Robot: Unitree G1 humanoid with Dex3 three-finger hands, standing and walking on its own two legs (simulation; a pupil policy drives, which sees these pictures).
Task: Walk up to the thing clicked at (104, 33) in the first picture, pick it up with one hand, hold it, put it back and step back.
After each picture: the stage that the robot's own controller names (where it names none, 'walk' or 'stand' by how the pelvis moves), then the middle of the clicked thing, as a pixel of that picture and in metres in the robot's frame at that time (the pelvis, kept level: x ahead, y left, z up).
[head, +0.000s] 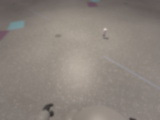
stand; (104, 33) +1.97 -0.27 -0.65
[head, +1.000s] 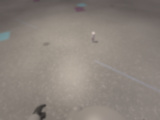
walk; (93, 37) +1.85 +0.09 -0.64
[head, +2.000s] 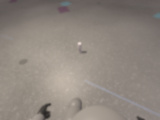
walk; (79, 48) +1.30 +0.33 -0.65
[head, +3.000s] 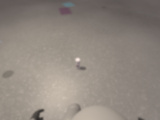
walk; (77, 64) +0.86 +0.26 -0.64
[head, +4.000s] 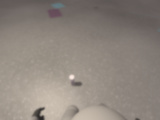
walk; (72, 80) +0.54 +0.23 -0.64
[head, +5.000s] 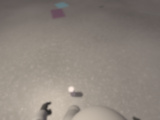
stand; (72, 92) +0.35 +0.23 -0.64
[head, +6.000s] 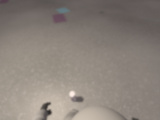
stand; (72, 96) +0.34 +0.21 -0.65
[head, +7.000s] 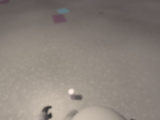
stand; (72, 94) +0.37 +0.22 -0.66
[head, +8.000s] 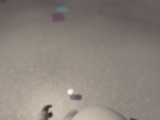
stand; (71, 94) +0.35 +0.24 -0.66
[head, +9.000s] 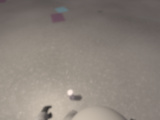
stand; (71, 95) +0.35 +0.24 -0.66
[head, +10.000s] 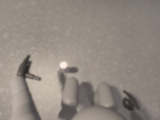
go down; (65, 67) +0.40 +0.24 -0.41
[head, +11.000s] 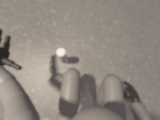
go down; (63, 56) +0.43 +0.27 -0.27
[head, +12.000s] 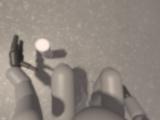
close in; (46, 51) +0.40 +0.30 -0.18
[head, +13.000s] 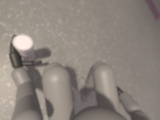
close; (26, 50) +0.39 +0.32 -0.15
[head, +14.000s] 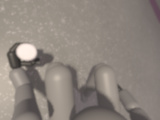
lift; (29, 54) +0.36 +0.32 -0.15
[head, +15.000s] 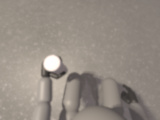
lift; (58, 67) +0.31 +0.23 -0.01
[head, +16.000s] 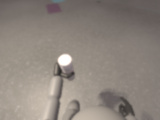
hold; (68, 69) +0.33 +0.17 +0.03
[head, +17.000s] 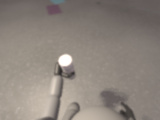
hold; (68, 69) +0.33 +0.16 +0.03
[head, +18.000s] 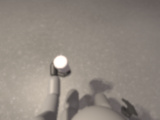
crouch; (64, 68) +0.35 +0.19 -0.03
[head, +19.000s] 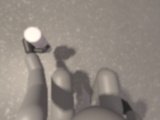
lower; (41, 43) +0.46 +0.29 -0.07
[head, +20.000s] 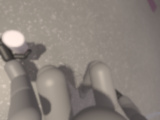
lower; (20, 47) +0.42 +0.32 -0.16
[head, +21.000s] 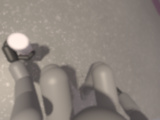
lower; (24, 48) +0.40 +0.32 -0.16
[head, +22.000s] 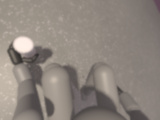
lower; (28, 51) +0.39 +0.31 -0.16
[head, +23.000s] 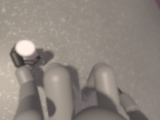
lower; (30, 54) +0.37 +0.31 -0.16
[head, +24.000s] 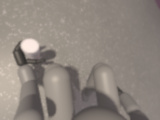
open; (33, 53) +0.38 +0.30 -0.16
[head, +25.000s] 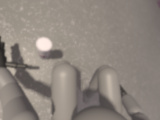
stand; (43, 50) +0.38 +0.29 -0.17
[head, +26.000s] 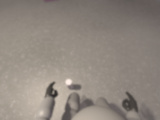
stand; (69, 84) +0.36 +0.21 -0.53
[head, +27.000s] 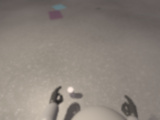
stand; (71, 92) +0.37 +0.22 -0.60
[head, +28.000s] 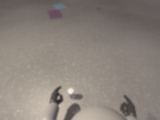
stand; (71, 94) +0.35 +0.21 -0.60
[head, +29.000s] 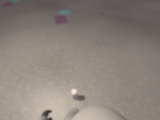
stand; (74, 94) +0.38 +0.20 -0.65
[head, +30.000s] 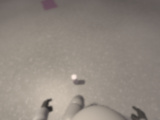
walk; (74, 80) +0.46 +0.22 -0.62
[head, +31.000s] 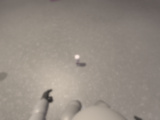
walk; (77, 61) +0.75 +0.21 -0.62
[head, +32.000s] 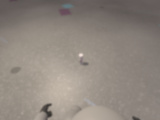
stand; (81, 59) +1.00 +0.23 -0.64
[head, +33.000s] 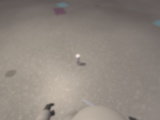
stand; (78, 60) +0.97 +0.25 -0.66
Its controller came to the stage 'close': yes
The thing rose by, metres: 0.67
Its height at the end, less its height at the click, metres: +0.00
